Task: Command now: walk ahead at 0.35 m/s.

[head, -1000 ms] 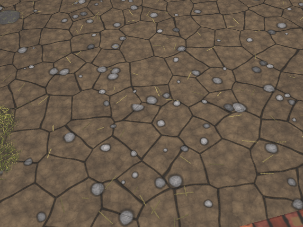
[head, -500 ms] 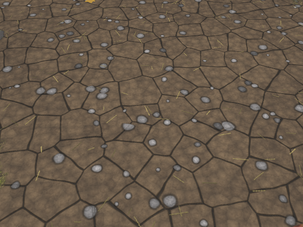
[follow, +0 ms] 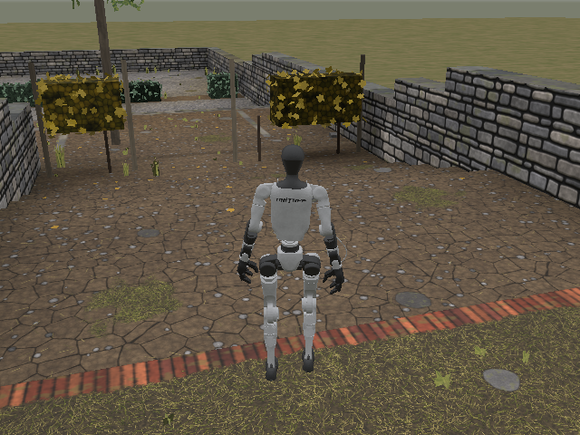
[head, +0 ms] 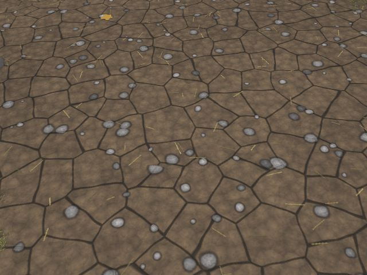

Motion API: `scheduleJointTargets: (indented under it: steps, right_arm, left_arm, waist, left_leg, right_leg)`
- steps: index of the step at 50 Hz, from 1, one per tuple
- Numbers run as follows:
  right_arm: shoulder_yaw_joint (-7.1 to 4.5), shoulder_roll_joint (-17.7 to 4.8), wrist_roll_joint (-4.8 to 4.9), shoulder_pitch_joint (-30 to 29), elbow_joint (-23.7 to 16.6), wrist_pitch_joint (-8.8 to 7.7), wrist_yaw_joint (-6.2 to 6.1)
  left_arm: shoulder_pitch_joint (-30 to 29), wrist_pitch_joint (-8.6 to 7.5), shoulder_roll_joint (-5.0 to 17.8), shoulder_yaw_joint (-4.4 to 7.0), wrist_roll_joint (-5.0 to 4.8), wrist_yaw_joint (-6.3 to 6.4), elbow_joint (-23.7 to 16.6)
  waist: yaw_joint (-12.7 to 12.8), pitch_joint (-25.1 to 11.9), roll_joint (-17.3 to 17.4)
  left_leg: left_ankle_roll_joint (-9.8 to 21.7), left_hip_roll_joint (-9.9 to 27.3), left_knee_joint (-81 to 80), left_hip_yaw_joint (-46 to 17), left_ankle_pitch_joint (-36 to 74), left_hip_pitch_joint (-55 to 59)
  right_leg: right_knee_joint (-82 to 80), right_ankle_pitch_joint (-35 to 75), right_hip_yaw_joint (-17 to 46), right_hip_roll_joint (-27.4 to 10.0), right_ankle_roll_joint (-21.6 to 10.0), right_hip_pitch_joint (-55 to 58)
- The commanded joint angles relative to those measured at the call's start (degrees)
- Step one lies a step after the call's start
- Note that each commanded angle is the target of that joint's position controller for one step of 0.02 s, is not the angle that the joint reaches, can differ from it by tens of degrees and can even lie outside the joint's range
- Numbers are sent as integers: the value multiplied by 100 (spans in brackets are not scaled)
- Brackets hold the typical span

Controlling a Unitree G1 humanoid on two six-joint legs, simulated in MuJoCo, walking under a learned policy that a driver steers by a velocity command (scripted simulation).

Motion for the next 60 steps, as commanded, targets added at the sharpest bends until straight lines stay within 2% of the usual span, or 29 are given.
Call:
scheduleJointTargets:
  steps: [1, 2, 3, 4, 5, 6, 8, 13, 20, 23, 25, 26, 27, 28, 29, 30, 31, 34, 38, 43, 48, 51, 53, 54, 55, 56, 57, 58, 60]
  right_arm:
    - [-170, -816, 53, -354, -292, -110, 14]
    - [-168, -773, 45, -388, -324, -115, 27]
    - [-114, -589, 6, -462, -400, -153, 40]
    - [27, -106, 29, -662, -629, -209, 99]
    - [-28, -295, -57, -812, -820, -221, 123]
    - [-93, -575, -150, -972, -850, -222, 162]
    - [-53, -334, -80, -796, -709, -281, 278]
    - [-72, -293, -115, -1209, -833, -159, 319]
    - [66, -102, -19, -2673, -1486, -134, 293]
    - [14, -266, -13, -2451, -1532, -170, 223]
    - [-112, -495, -10, -1346, -1210, -238, 137]
    - [-195, -606, -33, -385, -888, -286, 84]
    - [-321, -1003, -170, 505, -696, -315, 18]
    - [-434, -1482, -259, 648, -696, -293, 43]
    - [-411, -1217, -5, 174, -730, -238, 113]
    - [-319, -893, 48, -517, -855, -254, 119]
    - [-232, -539, 26, -795, -881, -314, 143]
    - [-90, -154, 6, -630, -641, -457, 102]
    - [-115, -411, 27, -102, -466, -539, 79]
    - [-56, -351, 44, 404, -379, -515, 74]
    - [-45, -389, -15, 878, -209, -483, 12]
    - [-73, -488, -62, 731, -190, -455, -41]
    - [-101, -586, -59, 554, -202, -428, -44]
    - [-80, -541, -11, 461, -265, -426, -32]
    - [25, -134, 179, 670, -505, -441, 30]
    - [-56, -201, 221, 991, -454, -436, 51]
    - [-145, -483, 93, 497, -539, -402, 27]
    - [-125, -370, 50, 70, -663, -435, 52]
    - [-134, -199, -62, -83, -702, -359, 96]
  left_arm:
    - [131, -138, 257, 82, -50, -15, -221]
    - [552, -143, 279, 117, -49, 14, -65]
    - [1070, -179, 449, 179, -22, 63, 78]
    - [1765, -228, 955, 295, 53, 125, 158]
    - [2216, -182, 1332, 395, -3, 113, 355]
    - [1629, -164, 1037, 332, -8, 107, 198]
    - [846, -265, 717, 250, -48, 59, -114]
    - [1381, -424, 445, 141, -90, 111, 96]
    - [1669, -416, 460, 97, -56, 151, 181]
    - [1522, -425, 578, 127, -48, 174, 191]
    - [1360, -399, 714, 175, -26, 194, 164]
    - [1250, -364, 747, 189, -46, 188, 129]
    - [1343, -357, 563, 136, -77, 157, 8]
    - [2124, -331, -144, 39, -238, 67, -44]
    - [1631, -318, 474, 192, -95, 77, -50]
    - [1036, -337, 536, 234, -75, 61, -278]
    - [751, -369, 464, 227, -62, 46, -347]
    - [873, -183, 148, 210, 64, -30, -311]
    - [164, -38, 151, 216, 89, -92, -604]
    - [-1093, -59, 112, 156, -1, -130, -1058]
    - [-1794, -106, 141, 126, -29, -112, -1339]
    - [-1605, -177, 260, 181, -27, -79, -1377]
    - [-405, -250, 445, 302, -10, 3, -1005]
    - [593, -309, 663, 404, 80, 63, -702]
    - [1454, -323, 1250, 565, 229, 129, -587]
    - [1384, -223, 1337, 615, 95, 56, -563]
    - [719, -188, 1096, 560, -61, 18, -655]
    - [247, -217, 710, 459, -89, 0, -736]
    - [32, -302, 269, 325, -71, 29, -636]
  waist:
    - [333, 730, 405]
    - [470, 677, 246]
    - [668, 545, -132]
    - [930, 300, -1439]
    - [912, 443, -1776]
    - [567, 893, -885]
    - [161, 916, -490]
    - [132, 664, -512]
    - [366, 912, -673]
    - [142, 754, -672]
    - [-339, 126, -698]
    - [-741, -358, -574]
    - [-965, -960, -132]
    - [-469, -1595, 1206]
    - [-459, -1273, 328]
    - [-214, -302, 199]
    - [-98, 94, -105]
    - [300, 290, 41]
    - [282, 523, 84]
    - [-32, 694, 132]
    - [-261, 716, 231]
    - [-39, 618, 285]
    - [483, 17, 284]
    - [885, -509, 157]
    - [975, -1333, -735]
    - [759, -1808, -1316]
    - [527, -967, -577]
    - [419, -262, -343]
    - [61, 283, -324]
  left_leg:
    - [794, 1217, -764, -1066, -1530, -1359]
    - [719, 1053, -359, -917, -1624, -1859]
    - [579, 810, 361, -647, -1631, -2461]
    - [281, 132, 2257, 170, -1475, -3240]
    - [290, -157, 3561, 322, -1886, -3970]
    - [351, 285, 4220, -67, -1366, -4091]
    - [256, 612, 4215, -143, -335, -3751]
    - [-103, 664, 3982, 287, 419, -3770]
    - [-72, 365, 1953, 752, 1097, -3199]
    - [259, 160, 1492, 810, 972, -2527]
    - [484, -132, 1333, 807, 654, -1408]
    - [600, -123, 943, 767, 883, -280]
    - [831, 935, 850, -380, 55, 1093]
    - [1735, 2628, 215, -3482, -474, 2485]
    - [1653, 2394, -424, -3999, -1261, 1950]
    - [1448, 2248, -569, -2976, -1265, 1016]
    - [1301, 2009, -775, -2353, -567, 276]
    - [964, 1491, -970, -1178, 848, -678]
    - [961, 1325, -1219, -648, 1363, -630]
    - [754, 1098, -1226, -208, 2248, -216]
    - [769, 1302, -932, -128, 3065, 722]
    - [713, 1463, -361, -42, 4384, 1114]
    - [563, 1342, 998, 117, 5470, 1053]
    - [457, 1148, 2189, 260, 4636, 278]
    - [220, 574, 4203, 603, 2205, -1469]
    - [161, -284, 5743, 215, -1494, -2700]
    - [245, 152, 5939, -260, -1075, -3176]
    - [243, 362, 5685, -246, -632, -3243]
    - [182, 680, 4963, -222, -248, -2787]
  right_leg:
    - [-1040, 704, -363, 129, -15, 744]
    - [-1302, 741, -400, 274, -17, 1491]
    - [-1608, 358, 71, 3, -70, 2291]
    - [-2719, -1342, 2248, -1420, -388, 2861]
    - [-3366, -2477, 3927, -2234, -922, 2637]
    - [-3274, -2424, 3646, -2145, -967, 2087]
    - [-3324, -996, 2550, -1584, -729, 1620]
    - [-3161, 2215, 1147, -1104, -668, 1919]
    - [-3126, 3850, 534, -971, -699, 1781]
    - [-2690, 5294, 402, -1142, -614, 2132]
    - [-1349, 6643, 267, -1126, -472, 2366]
    - [-194, 6274, 136, -968, -377, 2028]
    - [1421, 4377, -5, -698, -324, 932]
    - [3708, -435, -92, 462, -92, -1163]
    - [4142, -430, 645, 285, -237, -1712]
    - [3965, 176, 577, -54, -275, -1940]
    - [3636, 551, 548, -253, -280, -1742]
    - [2943, 708, 484, -486, -132, -985]
    - [2234, 1197, 208, -634, 79, -1597]
    - [627, 2142, -118, -547, 233, -1876]
    - [-287, 2188, -301, -304, 70, -1863]
    - [-651, 1565, -350, -82, -189, -1373]
    - [-1059, 1382, -477, 279, -431, 40]
    - [-1229, 1582, -158, -19, -628, 1453]
    - [-1349, 974, 1907, -1603, -1134, 3191]
    - [-2094, 1071, 4119, -2461, -1699, 3706]
    - [-2199, 763, 3405, -2174, -1515, 3000]
    - [-2420, 920, 2670, -1964, -1363, 2149]
    - [-2762, 1581, 1732, -1446, -954, 1087]
Velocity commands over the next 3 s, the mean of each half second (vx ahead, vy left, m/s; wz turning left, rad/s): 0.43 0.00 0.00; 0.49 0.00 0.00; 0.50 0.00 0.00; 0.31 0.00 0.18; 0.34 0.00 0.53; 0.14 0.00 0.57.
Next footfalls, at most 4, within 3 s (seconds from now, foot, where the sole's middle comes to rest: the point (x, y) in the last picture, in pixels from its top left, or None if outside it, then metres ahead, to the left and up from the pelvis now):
0.06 right None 0.07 -0.11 -0.78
0.54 left None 0.42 0.05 -0.78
1.08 right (225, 228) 0.73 -0.12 -0.78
1.62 left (179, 170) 1.04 0.06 -0.78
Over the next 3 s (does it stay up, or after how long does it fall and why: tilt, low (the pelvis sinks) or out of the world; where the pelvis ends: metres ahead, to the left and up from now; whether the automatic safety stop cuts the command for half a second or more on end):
stays up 1.23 0.08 -0.01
